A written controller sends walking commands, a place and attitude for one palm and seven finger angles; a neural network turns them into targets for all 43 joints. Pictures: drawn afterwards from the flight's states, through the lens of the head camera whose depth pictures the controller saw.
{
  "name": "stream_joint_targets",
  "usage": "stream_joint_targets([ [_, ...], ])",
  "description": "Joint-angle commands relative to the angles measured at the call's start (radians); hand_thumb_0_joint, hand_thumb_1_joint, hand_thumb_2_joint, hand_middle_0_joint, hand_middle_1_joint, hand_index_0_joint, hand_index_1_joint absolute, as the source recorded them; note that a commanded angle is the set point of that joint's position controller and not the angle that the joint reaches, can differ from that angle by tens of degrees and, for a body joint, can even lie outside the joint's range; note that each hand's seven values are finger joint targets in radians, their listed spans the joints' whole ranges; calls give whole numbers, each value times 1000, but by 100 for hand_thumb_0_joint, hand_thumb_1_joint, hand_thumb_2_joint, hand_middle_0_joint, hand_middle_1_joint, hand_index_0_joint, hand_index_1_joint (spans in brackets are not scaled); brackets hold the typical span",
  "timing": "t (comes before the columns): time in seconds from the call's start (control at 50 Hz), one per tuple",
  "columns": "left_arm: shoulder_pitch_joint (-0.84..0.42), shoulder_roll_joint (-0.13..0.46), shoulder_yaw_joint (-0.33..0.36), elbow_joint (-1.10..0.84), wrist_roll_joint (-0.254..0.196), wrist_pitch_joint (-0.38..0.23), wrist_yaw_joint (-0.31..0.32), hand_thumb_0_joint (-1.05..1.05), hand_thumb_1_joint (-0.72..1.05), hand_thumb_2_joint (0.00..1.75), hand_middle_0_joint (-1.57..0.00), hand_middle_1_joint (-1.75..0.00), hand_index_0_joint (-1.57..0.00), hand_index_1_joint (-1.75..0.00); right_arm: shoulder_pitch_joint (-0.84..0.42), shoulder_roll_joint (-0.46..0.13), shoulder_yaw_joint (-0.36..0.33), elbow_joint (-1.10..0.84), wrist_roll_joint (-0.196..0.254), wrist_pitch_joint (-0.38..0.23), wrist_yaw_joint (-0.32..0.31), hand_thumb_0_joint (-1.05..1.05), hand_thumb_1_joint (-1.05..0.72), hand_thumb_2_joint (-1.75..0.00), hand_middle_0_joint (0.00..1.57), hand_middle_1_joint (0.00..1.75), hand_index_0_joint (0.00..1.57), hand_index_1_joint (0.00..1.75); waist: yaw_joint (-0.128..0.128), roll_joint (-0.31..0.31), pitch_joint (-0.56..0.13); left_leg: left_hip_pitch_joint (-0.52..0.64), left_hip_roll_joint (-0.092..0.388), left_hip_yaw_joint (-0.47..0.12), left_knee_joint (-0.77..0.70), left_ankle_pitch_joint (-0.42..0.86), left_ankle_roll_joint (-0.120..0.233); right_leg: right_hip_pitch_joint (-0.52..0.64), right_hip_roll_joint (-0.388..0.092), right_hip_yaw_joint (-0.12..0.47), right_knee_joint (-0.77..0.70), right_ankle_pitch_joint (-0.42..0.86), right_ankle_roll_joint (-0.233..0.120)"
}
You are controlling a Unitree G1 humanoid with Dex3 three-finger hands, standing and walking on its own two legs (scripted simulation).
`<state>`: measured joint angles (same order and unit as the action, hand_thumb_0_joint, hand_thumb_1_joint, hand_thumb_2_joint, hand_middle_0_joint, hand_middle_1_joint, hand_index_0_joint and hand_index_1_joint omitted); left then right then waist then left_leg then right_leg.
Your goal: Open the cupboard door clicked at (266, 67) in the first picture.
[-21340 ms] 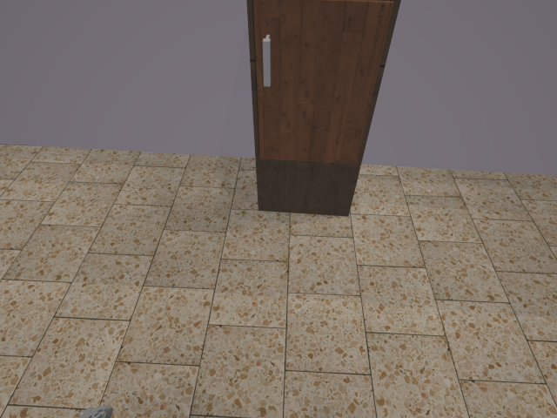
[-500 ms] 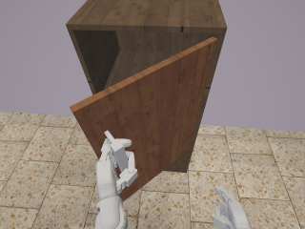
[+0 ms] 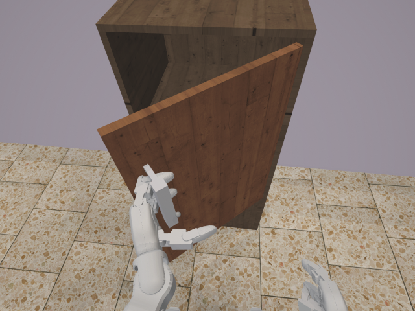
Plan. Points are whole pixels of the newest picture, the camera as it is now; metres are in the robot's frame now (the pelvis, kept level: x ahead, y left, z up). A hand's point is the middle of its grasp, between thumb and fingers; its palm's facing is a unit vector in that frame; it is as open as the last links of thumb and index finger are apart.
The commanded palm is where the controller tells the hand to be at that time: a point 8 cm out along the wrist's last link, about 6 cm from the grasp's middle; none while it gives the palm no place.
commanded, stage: open thumb and fingers to let go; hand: left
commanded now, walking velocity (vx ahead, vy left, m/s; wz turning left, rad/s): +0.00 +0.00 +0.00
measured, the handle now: (160, 196) +0.32 +0.11 +0.06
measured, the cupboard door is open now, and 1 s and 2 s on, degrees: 42 45 44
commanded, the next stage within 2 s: slide the hand sideways off the handle in 0.30 s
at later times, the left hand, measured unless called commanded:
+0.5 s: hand (175, 223) +0.26 +0.07 +0.06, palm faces +0.08 -0.99 -0.06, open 15.2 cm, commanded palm +0.24 +0.11 +0.06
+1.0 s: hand (161, 248) +0.22 +0.09 +0.06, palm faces -0.13 -0.99 -0.01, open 16.1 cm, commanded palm +0.19 +0.15 +0.06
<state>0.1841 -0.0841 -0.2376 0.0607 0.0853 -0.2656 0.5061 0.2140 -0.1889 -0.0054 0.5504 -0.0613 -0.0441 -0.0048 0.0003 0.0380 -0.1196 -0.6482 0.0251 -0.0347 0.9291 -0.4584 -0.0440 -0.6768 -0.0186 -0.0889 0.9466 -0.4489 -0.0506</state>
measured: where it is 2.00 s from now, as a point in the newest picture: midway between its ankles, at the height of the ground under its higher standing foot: outside the picture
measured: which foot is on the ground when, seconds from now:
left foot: down 0.00-1.00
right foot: down 0.00-1.00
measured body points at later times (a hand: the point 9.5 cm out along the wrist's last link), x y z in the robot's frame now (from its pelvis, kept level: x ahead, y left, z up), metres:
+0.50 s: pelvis -0.01 +0.02 +0.00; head +0.03 +0.00 +0.44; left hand +0.25 +0.13 +0.07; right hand +0.17 -0.19 -0.10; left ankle +0.00 +0.15 -0.69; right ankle +0.02 -0.09 -0.69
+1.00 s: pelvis +0.00 +0.03 -0.01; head +0.04 +0.02 +0.44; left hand +0.22 +0.15 +0.06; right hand +0.17 -0.19 -0.08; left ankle +0.00 +0.15 -0.69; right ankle +0.02 -0.09 -0.69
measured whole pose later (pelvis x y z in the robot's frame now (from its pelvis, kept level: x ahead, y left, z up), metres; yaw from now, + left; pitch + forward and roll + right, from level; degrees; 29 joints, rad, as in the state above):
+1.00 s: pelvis +0.00 +0.03 -0.01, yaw -2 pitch +10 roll +0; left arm 0.43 0.08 -0.24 -0.23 -0.01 -0.24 0.04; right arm 0.27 -0.20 0.03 0.40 -0.01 -0.07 0.01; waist -0.01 0.03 -0.11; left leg -0.69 0.01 0.00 1.02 -0.51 0.00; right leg -0.72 -0.03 -0.05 1.01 -0.47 -0.01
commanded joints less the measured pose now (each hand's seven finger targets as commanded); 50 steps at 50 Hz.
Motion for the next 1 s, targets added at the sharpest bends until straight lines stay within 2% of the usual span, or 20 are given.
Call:
stream_joint_targets([
  [0.0, -183, -66, -17, -229, 21, -65, 22, 0, -50, 30, -26, -95, -26, -95, -81, -77, -20, -161, -1, -56, 0, 0, -90, -90, 20, 30, 20, 30, -11, -111, -201, 44, -51, 32, -83, 169, 55, 185, -11, 80, -188, 222, 30],
  [0.06, -155, -86, -30, -209, 22, -53, 32, 0, -50, 30, -23, -80, -23, -80, -85, -76, -20, -168, 1, -57, 5, 0, -90, -90, 20, 30, 20, 30, -6, -125, -187, 45, -48, 28, -87, 174, 54, 177, -4, 65, -182, 223, 28],
  [0.12, -180, -98, -46, -234, 29, -50, 40, 0, -50, 30, -21, -65, -21, -65, -84, -75, -18, -170, 1, -57, 10, 0, -90, -90, 20, 30, 20, 30, -9, -91, -200, 60, -47, 29, -88, 179, 53, 168, 3, 55, -172, 220, 22],
  [0.26, -164, -116, -50, -234, 27, -24, 58, 0, -50, 30, -15, -30, -15, -30, -96, -72, -16, -176, 2, -53, 16, 0, -90, -90, 20, 30, 20, 30, -4, -110, -193, 61, -42, 22, -93, 184, 50, 163, 11, 38, -162, 211, 20],
  [0.3, -185, -137, -71, -231, 32, -18, 60, 0, -50, 30, -15, -30, -15, -30, -96, -73, -13, -175, 2, -52, 20, 0, -90, -90, 20, 30, 20, 30, -8, -95, -177, 58, -42, 17, -95, 180, 49, 148, 12, 29, -154, 200, 17],
  [0.36, -170, -152, -88, -242, 36, -11, 63, 0, -50, 30, -15, -30, -15, -30, -103, -73, -15, -179, 3, -54, 24, 0, -90, -90, 20, 30, 20, 30, -5, -77, -198, 66, -40, 17, -91, 186, 48, 143, 15, 25, -145, 200, 14],
  [0.38, -193, -141, -81, -241, 36, -9, 64, 0, -50, 30, -15, -30, -15, -30, -102, -74, -14, -175, 5, -52, 24, 0, -90, -90, 20, 30, 20, 30, -10, -86, -187, 65, -39, 15, -90, 178, 48, 137, 15, 27, -151, 190, 15],
  [0.4, -226, -18, -271, -237, 141, -46, -148, 0, -50, 30, -15, -30, -15, -30, -33, -119, -11, -142, 7, -56, 29, 0, -90, -90, 20, 30, 20, 30, -97, -120, -115, 77, -40, 21, -70, 177, 70, 78, 4, 61, -146, 250, 19],
  [0.42, -268, 62, -180, -292, 96, -88, -266, 0, -50, 30, -15, -30, -15, -30, -28, -114, -19, -175, 16, -62, 21, 0, -90, -90, 20, 30, 20, 30, -66, -101, -174, 59, -46, 20, -63, 174, 76, 115, -2, 67, -135, 272, 16],
  [0.44, -272, 89, -175, -320, 73, -109, -354, 0, -50, 30, -15, -30, -15, -30, -32, -119, -18, -184, 21, -65, 12, 0, -90, -90, 20, 30, 20, 30, -59, -69, -215, 72, -46, 22, -58, 181, 79, 137, -4, 75, -121, 285, 13],
  [0.48, -253, 117, -150, -325, -5, -118, -504, 0, -50, 30, -15, -30, -15, -30, -29, -120, -11, -205, 39, -82, -1, 0, -90, -90, 20, 30, 20, 30, -59, -58, -217, 78, -50, 19, -62, 159, 79, 135, -5, 77, -128, 257, 15],
  [0.52, -199, 78, -122, -338, -102, -91, -563, 0, -50, 30, -15, -30, -15, -30, -34, -116, -4, -238, 57, -97, -11, 0, -90, -90, 20, 30, 20, 30, -48, -74, -195, 72, -52, 12, -82, 126, 74, 141, 2, 65, -145, 198, 20],
  [0.56, -147, 64, -74, -330, -159, -57, -546, 0, -50, 30, -15, -30, -15, -30, -47, -117, -1, -249, 70, -112, -14, 0, -90, -90, 20, 30, 20, 30, -37, -95, -161, 62, -49, 2, -100, 92, 65, 125, 7, 46, -155, 128, 23],
  [0.58, -115, 71, -49, -332, -163, -44, -525, 0, -50, 30, -15, -30, -15, -30, -48, -121, -1, -254, 71, -114, -14, 0, -90, -90, 20, 30, 20, 30, -26, -107, -151, 56, -48, -3, -108, 86, 61, 120, 9, 36, -150, 110, 22],
  [0.62, -90, 87, -19, -362, -152, -32, -476, 0, -50, 30, -15, -30, -15, -30, -41, -121, -3, -265, 66, -115, -9, 0, -90, -90, 20, 30, 20, 30, -17, -122, -158, 50, -49, -1, -107, 91, 61, 121, 9, 35, -145, 108, 23],
  [0.64, -53, 109, -4, -350, -131, -29, -455, 0, -50, 30, -15, -30, -15, -30, -42, -123, -3, -263, 64, -113, -6, 0, -90, -90, 20, 30, 20, 30, -6, -98, -152, 46, -50, 3, -105, 105, 60, 120, 10, 35, -133, 120, 19],
  [0.68, -42, 110, -13, -382, -98, -34, -432, 0, -50, 30, -15, -30, -15, -30, -32, -118, -4, -273, 57, -108, 3, 0, -90, -90, 20, 30, 20, 30, -9, -78, -158, 46, -47, 4, -98, 121, 58, 107, 8, 32, -111, 141, 16],
  [0.7, -5, 120, 1, -385, -93, -36, -425, 0, -50, 30, -15, -30, -15, -30, -26, -119, -7, -279, 55, -104, 6, 0, -90, -90, 20, 30, 20, 30, -5, -96, -158, 40, -46, 9, -94, 119, 58, 109, 10, 34, -111, 141, 17],
  [0.84, 136, 149, 22, -466, -83, -39, -435, 0, -50, 30, -15, -30, -15, -30, -22, -118, -9, -316, 56, -81, 11, 0, -90, -90, 20, 30, 20, 30, 11, -70, -160, 29, -41, 14, -85, 160, 56, 121, 16, 34, -84, 190, 11],
  [0.98, 225, 182, 49, -548, -111, -68, -471, 0, -50, 30, -15, -30, -15, -30, -1, -122, -13, -324, 56, -86, 4, 0, -90, -90, 20, 30, 20, 30, -11, -65, -153, 10, -42, 14, -45, 171, 56, 95, 20, 36, -62, 219, 18],
])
